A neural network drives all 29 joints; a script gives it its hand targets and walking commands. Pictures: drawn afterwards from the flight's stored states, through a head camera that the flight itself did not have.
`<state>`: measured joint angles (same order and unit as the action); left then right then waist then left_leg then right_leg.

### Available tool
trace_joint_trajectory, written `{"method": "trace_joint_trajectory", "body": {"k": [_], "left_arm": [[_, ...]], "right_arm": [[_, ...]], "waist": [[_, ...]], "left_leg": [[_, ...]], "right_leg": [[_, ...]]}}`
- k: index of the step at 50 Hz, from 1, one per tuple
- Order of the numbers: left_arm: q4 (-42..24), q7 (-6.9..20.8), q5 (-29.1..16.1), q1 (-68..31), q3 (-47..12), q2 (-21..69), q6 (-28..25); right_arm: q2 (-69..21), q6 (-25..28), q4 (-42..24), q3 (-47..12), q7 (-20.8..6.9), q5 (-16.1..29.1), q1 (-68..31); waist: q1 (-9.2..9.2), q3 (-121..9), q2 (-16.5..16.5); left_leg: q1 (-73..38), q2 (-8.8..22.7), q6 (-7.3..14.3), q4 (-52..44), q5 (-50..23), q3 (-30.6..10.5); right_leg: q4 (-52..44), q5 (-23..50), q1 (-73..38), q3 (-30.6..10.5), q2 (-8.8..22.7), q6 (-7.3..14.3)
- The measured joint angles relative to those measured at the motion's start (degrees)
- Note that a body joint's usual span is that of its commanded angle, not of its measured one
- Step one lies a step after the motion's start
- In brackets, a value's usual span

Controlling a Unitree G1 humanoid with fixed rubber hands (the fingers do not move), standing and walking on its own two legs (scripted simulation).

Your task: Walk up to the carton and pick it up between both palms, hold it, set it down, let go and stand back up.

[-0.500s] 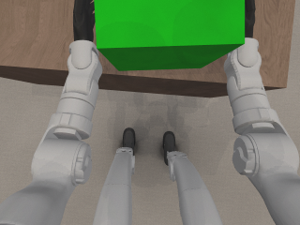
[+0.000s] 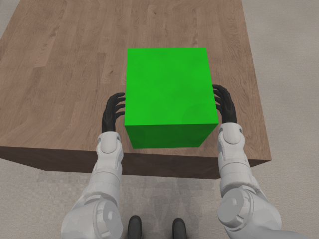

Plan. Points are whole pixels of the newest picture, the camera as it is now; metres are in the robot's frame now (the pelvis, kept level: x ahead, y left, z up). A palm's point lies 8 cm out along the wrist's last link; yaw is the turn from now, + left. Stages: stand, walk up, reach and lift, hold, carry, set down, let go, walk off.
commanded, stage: reach and lift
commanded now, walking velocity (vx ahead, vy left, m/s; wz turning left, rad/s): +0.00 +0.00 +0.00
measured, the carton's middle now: (166, 102) +0.48 -0.03 -0.08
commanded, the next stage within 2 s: none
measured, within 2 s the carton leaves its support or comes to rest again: leaves its support in 1.94 s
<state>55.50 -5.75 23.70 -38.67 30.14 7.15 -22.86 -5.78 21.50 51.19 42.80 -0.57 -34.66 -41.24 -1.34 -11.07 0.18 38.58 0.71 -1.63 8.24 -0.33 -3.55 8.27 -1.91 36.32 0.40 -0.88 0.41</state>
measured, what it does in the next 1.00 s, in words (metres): stands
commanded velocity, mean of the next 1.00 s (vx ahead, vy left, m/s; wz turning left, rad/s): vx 0.00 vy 0.00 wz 0.00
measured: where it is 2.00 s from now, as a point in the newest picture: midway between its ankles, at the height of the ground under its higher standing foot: outside the picture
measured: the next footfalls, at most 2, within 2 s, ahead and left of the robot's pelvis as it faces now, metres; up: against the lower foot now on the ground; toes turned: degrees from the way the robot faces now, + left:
none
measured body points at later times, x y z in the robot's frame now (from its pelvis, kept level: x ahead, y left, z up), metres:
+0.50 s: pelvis +0.01 +0.00 +0.00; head +0.19 -0.01 +0.41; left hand +0.42 +0.12 -0.05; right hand +0.43 -0.18 -0.04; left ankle +0.00 +0.13 -0.74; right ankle -0.02 -0.11 -0.74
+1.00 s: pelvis +0.00 -0.01 +0.00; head +0.18 -0.01 +0.41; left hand +0.42 +0.12 -0.05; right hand +0.43 -0.18 -0.04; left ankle +0.00 +0.13 -0.74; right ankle -0.02 -0.11 -0.74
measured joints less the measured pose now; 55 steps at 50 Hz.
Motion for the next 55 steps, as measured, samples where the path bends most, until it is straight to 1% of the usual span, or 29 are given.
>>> {"method": "trace_joint_trajectory", "body": {"k": [5,10,16,23,30,39,55], "left_arm": [[-1.09,-1.07,-0.3,0.21,-1.13,-0.64,-0.68],[-2.2,-1.17,-0.46,-0.18,0.95,0.62,-1.14],[-1.75,-0.99,-1.32,-0.48,3.4,2.11,-2.62],[0.14,-0.79,-2.12,-0.96,3.32,1.63,-3.82],[-0.9,-1.55,-1.41,-0.79,2.53,1.75,-3.76],[-1.61,-2.35,-0.85,-0.41,2.66,2.16,-3.55],[1.05,-2.23,-1.51,-1.5,4.31,1.65,-4.77]], "right_arm": [[0.55,0.21,1.46,-1.45,0.01,2.6,-1.15],[-0.53,1.62,0.29,-1.17,1.07,2.25,-1.65],[-0.99,3.81,-0.46,-1.61,2.43,1.97,-0.96],[0.11,4.55,1.14,-2.65,3.16,2.54,-0.85],[0.28,4.75,1.75,-2.05,2.82,3.03,-1.24],[-0.29,4.53,1.27,-1.88,2.73,2.94,-1.31],[-0.19,5.17,2.39,-2.67,3.93,2.5,-1.45]], "waist": [[-0.59,-0.45,-0.01],[-0.8,0.26,1.57],[-0.27,0.76,2.76],[-0.29,0.53,2.11],[-0.63,0.16,1.34],[-0.64,-0.27,1.77],[-0.39,-0.32,2.05]], "left_leg": [[1.65,0.37,-0.34,-0.15,-0.18,-0.38],[2.57,0.45,-0.4,0.18,-0.05,-0.78],[2.56,0.37,-0.22,0.37,0.24,-0.63],[2.53,0.24,-0.07,0.38,0.29,-0.25],[3.39,0.18,-0.05,0.52,0.13,-0.1],[3.94,0.26,-0.03,0.72,0.19,0.12],[4.18,0.57,-0.25,1.52,0.58,0.21]], "right_leg": [[-0.82,0.42,1.21,0.57,-0.36,0.42],[-0.88,0.34,1.78,1.15,-0.44,0.54],[-0.27,-0.17,1.97,1.25,-0.33,0.46],[0.45,-0.55,2.32,1.12,-0.14,0.34],[0.42,-0.33,3.08,1.18,-0.04,0.3],[0.24,-0.14,3.5,1.21,-0.09,0.33],[1.46,-0.75,3.94,1.46,-0.36,0.64]]}}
